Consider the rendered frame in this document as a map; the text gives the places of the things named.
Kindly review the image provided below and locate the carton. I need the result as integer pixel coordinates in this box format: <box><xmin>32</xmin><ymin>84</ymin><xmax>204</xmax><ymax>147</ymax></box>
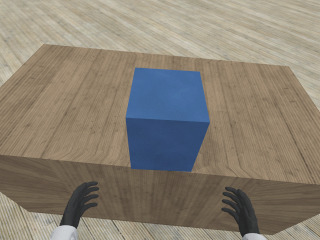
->
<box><xmin>125</xmin><ymin>67</ymin><xmax>210</xmax><ymax>172</ymax></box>

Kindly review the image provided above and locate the left robot forearm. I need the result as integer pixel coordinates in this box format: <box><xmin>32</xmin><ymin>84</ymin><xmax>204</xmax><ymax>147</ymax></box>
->
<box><xmin>49</xmin><ymin>225</ymin><xmax>78</xmax><ymax>240</ymax></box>

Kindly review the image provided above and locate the robot right hand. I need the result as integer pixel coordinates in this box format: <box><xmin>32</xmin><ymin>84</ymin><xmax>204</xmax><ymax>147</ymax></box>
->
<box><xmin>221</xmin><ymin>187</ymin><xmax>260</xmax><ymax>237</ymax></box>

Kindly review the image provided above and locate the pedestal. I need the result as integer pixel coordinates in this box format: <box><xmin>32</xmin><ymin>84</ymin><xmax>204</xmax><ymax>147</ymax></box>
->
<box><xmin>0</xmin><ymin>44</ymin><xmax>320</xmax><ymax>235</ymax></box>

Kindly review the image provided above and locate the robot left hand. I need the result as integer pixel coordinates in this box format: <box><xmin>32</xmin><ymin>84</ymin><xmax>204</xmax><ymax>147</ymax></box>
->
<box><xmin>59</xmin><ymin>181</ymin><xmax>99</xmax><ymax>229</ymax></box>

